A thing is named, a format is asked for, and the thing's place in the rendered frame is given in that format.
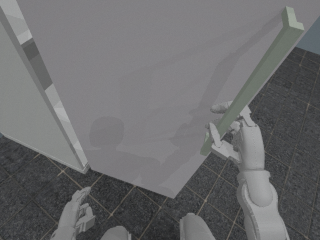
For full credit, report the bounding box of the robot right thigh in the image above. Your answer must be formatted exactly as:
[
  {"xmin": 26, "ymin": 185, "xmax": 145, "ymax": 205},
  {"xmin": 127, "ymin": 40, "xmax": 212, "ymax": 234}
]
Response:
[{"xmin": 179, "ymin": 215, "xmax": 216, "ymax": 240}]

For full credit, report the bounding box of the robot left thigh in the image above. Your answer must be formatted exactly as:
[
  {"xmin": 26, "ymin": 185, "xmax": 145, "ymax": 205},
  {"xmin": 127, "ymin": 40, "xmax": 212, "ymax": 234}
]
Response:
[{"xmin": 100, "ymin": 227, "xmax": 132, "ymax": 240}]

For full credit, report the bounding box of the robot right hand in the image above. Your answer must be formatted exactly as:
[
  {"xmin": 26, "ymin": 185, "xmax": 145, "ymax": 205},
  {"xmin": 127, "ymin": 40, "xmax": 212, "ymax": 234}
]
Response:
[{"xmin": 205, "ymin": 101, "xmax": 265, "ymax": 172}]

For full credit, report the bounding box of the handle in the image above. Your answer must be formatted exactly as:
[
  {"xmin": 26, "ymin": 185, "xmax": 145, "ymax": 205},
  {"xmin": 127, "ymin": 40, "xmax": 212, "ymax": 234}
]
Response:
[{"xmin": 200, "ymin": 6, "xmax": 305, "ymax": 156}]

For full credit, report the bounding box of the robot left forearm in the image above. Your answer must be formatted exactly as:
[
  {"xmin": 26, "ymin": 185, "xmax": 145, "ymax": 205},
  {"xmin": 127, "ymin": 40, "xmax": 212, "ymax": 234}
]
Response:
[{"xmin": 50, "ymin": 226, "xmax": 77, "ymax": 240}]

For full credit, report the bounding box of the robot thigh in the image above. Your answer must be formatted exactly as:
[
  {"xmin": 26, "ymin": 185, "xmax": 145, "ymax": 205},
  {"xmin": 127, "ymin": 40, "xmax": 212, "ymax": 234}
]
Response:
[
  {"xmin": 100, "ymin": 227, "xmax": 132, "ymax": 240},
  {"xmin": 179, "ymin": 215, "xmax": 216, "ymax": 240}
]

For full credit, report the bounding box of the robot right forearm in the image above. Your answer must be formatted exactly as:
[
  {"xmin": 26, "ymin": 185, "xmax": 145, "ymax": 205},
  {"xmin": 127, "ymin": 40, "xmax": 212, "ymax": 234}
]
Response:
[{"xmin": 236, "ymin": 169, "xmax": 290, "ymax": 240}]

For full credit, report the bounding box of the fridge door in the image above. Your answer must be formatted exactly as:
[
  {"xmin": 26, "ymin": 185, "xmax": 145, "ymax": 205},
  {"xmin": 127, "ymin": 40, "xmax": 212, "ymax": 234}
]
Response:
[{"xmin": 16, "ymin": 0, "xmax": 320, "ymax": 199}]

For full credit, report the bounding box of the robot left hand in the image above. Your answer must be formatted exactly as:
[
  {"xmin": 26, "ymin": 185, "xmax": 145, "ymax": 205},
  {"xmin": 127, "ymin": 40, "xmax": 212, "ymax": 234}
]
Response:
[{"xmin": 57, "ymin": 186, "xmax": 96, "ymax": 235}]

